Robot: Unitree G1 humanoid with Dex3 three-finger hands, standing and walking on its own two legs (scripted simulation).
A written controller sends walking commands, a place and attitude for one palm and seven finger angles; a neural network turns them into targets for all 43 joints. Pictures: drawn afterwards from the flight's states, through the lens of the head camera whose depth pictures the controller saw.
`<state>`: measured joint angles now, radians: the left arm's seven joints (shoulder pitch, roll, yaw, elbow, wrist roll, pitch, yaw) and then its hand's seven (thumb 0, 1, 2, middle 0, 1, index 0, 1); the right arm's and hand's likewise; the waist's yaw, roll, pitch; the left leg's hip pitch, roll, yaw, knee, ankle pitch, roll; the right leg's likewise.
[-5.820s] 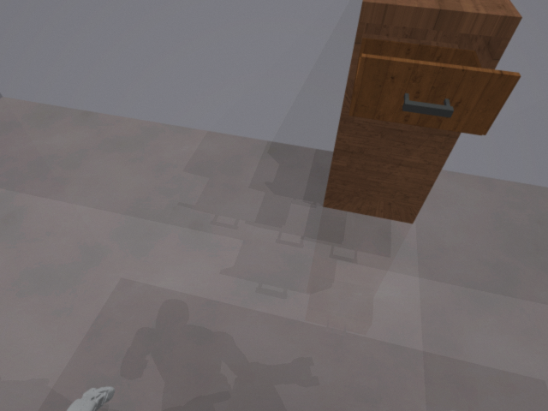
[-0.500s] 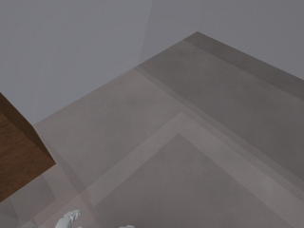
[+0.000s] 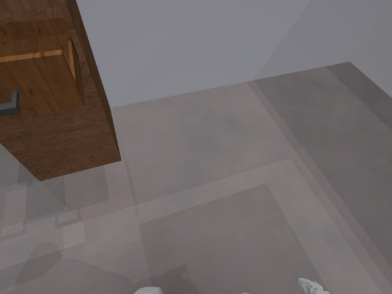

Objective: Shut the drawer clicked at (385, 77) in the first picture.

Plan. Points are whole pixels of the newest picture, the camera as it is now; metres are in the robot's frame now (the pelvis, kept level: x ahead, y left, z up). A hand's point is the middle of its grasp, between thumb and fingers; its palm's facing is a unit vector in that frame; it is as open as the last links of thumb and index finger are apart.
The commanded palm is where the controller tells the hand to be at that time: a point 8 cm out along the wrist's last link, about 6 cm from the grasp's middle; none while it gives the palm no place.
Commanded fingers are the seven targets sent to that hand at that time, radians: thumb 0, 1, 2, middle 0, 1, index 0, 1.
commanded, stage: turn to face it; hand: left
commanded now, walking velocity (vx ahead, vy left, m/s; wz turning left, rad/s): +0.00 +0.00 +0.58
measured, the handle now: out of the picture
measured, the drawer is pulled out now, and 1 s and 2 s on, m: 0.23 0.23 0.23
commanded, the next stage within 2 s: take the last steps up to it in 0.56 s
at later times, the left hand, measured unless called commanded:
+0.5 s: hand out of the picture +0.08 +0.18 -0.13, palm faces +0.22 -0.93 -0.28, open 7.3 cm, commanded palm none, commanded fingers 0.00 0.90 0.90 -0.20 -0.30 -0.20 -0.30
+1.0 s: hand out of the picture -0.15 +0.18 -0.17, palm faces +0.49 -0.85 -0.21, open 7.3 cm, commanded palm none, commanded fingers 0.00 0.90 0.90 -0.20 -0.30 -0.20 -0.30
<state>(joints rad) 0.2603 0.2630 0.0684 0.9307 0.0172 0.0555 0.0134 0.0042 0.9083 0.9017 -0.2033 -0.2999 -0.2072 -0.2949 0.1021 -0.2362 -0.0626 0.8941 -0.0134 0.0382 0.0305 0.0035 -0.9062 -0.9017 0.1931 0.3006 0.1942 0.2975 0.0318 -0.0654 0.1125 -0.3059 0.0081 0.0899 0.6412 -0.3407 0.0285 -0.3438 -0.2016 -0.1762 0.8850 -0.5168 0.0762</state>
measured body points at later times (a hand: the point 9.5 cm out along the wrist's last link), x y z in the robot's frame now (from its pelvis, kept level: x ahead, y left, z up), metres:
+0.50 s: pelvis +0.00 -0.04 +0.01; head +0.03 -0.06 +0.46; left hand +0.07 +0.23 -0.11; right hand +0.10 -0.27 -0.15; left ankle -0.01 +0.09 -0.70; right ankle +0.02 -0.14 -0.72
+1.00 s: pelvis -0.01 +0.03 +0.01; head -0.01 +0.06 +0.46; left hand -0.18 +0.22 -0.16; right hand +0.20 -0.15 -0.12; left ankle -0.05 +0.11 -0.72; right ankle +0.01 -0.13 -0.70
